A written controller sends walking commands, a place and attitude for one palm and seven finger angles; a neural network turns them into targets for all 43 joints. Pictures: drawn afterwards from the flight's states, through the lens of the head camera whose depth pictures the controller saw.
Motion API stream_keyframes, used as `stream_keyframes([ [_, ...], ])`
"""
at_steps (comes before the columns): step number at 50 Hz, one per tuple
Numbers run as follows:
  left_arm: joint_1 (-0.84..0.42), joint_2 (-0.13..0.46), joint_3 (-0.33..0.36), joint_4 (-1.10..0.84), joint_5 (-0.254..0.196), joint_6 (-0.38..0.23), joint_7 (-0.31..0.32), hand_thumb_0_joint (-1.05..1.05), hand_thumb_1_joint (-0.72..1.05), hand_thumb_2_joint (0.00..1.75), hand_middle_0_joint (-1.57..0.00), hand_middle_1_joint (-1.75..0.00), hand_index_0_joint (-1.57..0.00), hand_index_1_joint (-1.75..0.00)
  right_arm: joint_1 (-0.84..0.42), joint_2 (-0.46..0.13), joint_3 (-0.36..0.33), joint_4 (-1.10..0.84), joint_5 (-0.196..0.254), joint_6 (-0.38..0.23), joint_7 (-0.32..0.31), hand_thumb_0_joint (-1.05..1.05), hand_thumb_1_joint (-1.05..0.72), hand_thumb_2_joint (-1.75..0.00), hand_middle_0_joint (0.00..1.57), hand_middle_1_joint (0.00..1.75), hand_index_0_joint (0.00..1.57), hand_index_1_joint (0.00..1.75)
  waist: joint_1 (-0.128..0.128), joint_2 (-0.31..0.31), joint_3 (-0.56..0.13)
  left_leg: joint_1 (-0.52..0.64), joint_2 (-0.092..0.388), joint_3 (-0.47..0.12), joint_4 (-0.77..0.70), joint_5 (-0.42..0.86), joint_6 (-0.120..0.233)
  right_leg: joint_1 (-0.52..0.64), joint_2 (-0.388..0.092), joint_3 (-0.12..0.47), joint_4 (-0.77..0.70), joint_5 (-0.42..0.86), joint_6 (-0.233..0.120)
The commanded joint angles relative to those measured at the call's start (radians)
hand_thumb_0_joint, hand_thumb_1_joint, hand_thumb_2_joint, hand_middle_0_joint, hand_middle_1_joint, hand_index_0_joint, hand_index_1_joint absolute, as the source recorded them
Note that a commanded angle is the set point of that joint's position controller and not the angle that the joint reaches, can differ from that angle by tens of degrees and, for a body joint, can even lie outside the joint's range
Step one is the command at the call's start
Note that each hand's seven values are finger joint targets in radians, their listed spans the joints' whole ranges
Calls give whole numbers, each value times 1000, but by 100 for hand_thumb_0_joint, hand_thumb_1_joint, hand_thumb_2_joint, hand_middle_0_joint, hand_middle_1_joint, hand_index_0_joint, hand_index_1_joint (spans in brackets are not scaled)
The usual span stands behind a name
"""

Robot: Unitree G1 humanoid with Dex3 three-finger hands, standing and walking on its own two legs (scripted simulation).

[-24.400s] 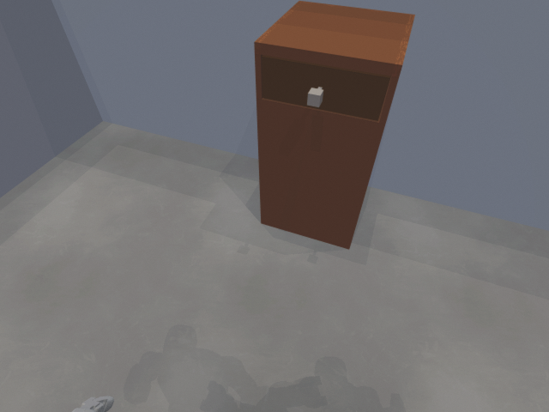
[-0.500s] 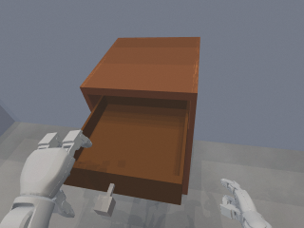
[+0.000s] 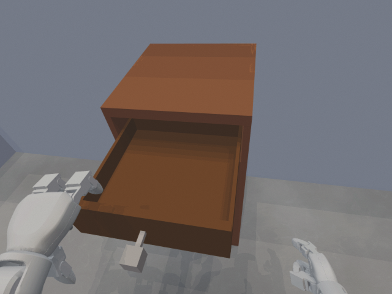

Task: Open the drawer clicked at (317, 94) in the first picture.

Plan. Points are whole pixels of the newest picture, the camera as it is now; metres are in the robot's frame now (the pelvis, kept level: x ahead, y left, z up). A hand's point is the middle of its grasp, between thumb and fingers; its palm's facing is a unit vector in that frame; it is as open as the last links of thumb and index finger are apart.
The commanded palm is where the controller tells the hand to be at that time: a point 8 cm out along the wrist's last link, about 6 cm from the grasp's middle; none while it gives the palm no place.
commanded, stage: draw the hand back to the body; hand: left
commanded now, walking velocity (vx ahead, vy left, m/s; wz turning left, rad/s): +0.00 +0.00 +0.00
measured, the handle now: (137, 249) +0.20 +0.18 -0.03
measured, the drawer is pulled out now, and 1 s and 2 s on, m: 0.30 0.30 0.30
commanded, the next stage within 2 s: step back with the hand held close in 1.14 s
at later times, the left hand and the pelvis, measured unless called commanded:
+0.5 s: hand (70, 202) +0.19 +0.23 +0.17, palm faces +0.39 -0.84 -0.37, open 12.5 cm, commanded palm +0.14 +0.27 +0.18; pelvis +0.02 +0.00 +0.00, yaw +2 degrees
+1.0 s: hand (70, 205) +0.20 +0.24 +0.16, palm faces +0.43 -0.80 -0.42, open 8.2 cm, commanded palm +0.14 +0.28 +0.18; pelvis +0.02 -0.01 +0.00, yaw +3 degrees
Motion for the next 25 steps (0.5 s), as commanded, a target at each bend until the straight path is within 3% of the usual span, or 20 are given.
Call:
stream_keyframes([
  [1,-61,175,159,-230,-8,-28,48,0,-50,30,-30,-120,-30,-120,-175,-87,-34,-198,-4,-63,-15,0,-90,-90,20,30,20,30,11,-69,-134,-20,25,0,-50,181,5,76,-67,25,-90,86,19],
  [3,-31,188,178,-197,-12,-40,52,0,-50,30,-30,-120,-30,-120,-168,-93,-42,-185,-4,-61,-20,0,-90,-90,20,30,20,30,8,-99,-96,-34,25,0,-50,178,2,57,-62,28,-92,88,21],
  [4,-35,177,168,-191,-7,-42,52,0,-50,30,-30,-120,-30,-120,-169,-92,-42,-187,-6,-59,-21,0,-90,-90,20,30,20,30,9,-100,-85,-32,24,2,-49,174,3,45,-63,27,-93,79,22],
  [5,-36,193,193,-199,-20,-41,55,0,-50,30,-30,-120,-30,-120,-192,-93,-42,-187,6,-67,-19,0,-90,-90,20,30,20,30,0,-63,-75,-33,32,-7,-48,143,-1,31,-54,47,-104,47,16],
  [7,-47,191,188,-185,-5,-52,55,0,-50,30,-30,-120,-30,-120,-161,-86,-46,-182,-7,-67,-21,0,-90,-90,20,30,20,30,8,-76,-85,-32,29,-2,-52,168,3,42,-62,22,-92,58,15],
  [8,-60,-205,133,-171,-739,-121,49,0,-47,32,-30,-118,-30,-118,-124,30,-48,-204,4,-153,-41,0,-90,-90,20,30,20,30,-85,-176,-4,29,52,-31,-69,110,31,66,-35,-49,-87,34,4],
  [9,-1,-95,189,-123,-754,-156,61,0,-43,33,-29,-115,-29,-115,-96,-6,-50,-168,-3,-207,-60,0,-90,-90,20,30,20,30,-68,-199,-16,30,67,-38,-81,85,29,67,-43,-42,-77,-1,9],
  [10,17,-72,222,-104,-763,-173,70,0,-40,34,-29,-113,-29,-113,-114,-5,-42,-151,-1,-234,-64,0,-90,-90,20,30,20,30,-62,-171,10,25,66,-47,-91,54,21,46,-34,-31,-85,-35,6],
  [11,1,-61,249,-189,-812,-202,77,0,-36,36,-29,-111,-29,-111,-86,-4,-44,-152,-7,-245,-79,0,-90,-90,20,30,20,30,-52,-160,-47,32,58,-36,-95,102,22,89,-53,-47,-100,-3,10],
  [12,-53,-29,267,-251,-830,-224,85,0,-32,37,-29,-109,-29,-109,-84,-7,-44,-148,-12,-265,-90,0,-90,-90,20,30,20,30,-52,-117,-77,44,55,-33,-92,131,18,109,-64,-38,-100,25,13],
  [14,-67,-30,270,-296,-839,-256,102,0,-26,40,-28,-104,-28,-104,-65,-3,-41,-132,-24,-307,-99,0,-90,-90,20,30,20,30,-47,-18,-103,50,47,-28,-94,176,8,133,-71,-37,-93,72,7],
  [15,-78,-16,281,-310,-843,-261,106,0,-22,42,-28,-102,-28,-102,-71,-7,-35,-118,-23,-325,-97,0,-90,-90,20,30,20,30,-48,52,-78,42,46,-32,-94,175,1,119,-65,-28,-102,66,1],
  [16,-72,-61,241,-299,-842,-266,103,0,-18,43,-28,-100,-28,-100,-54,6,-30,-109,-25,-341,-93,0,-90,-90,20,30,20,30,-55,63,-56,34,46,-34,-102,192,-5,117,-68,-42,-98,75,-3],
  [18,-55,-77,237,-267,-851,-265,99,0,-12,47,-27,-95,-27,-95,-49,1,-34,-92,-26,-355,-86,0,-90,-90,20,30,20,30,-53,58,-22,18,49,-38,-107,240,-13,126,-66,-47,-95,117,-7],
  [21,-52,-98,237,-189,-861,-262,86,0,-1,51,-26,-88,-26,-88,-57,-4,-42,-74,-25,-357,-77,0,-90,-90,20,30,20,30,-57,-44,34,-6,56,-41,-115,234,-12,114,-59,-53,-105,119,-6],
  [25,-34,-92,269,-168,-873,-267,71,0,13,57,-25,-80,-25,-80,-71,-8,-53,-71,-23,-347,-71,0,-90,-90,20,30,20,30,-49,-83,-11,2,56,-39,-108,284,-11,142,-60,-51,-95,176,-4],
])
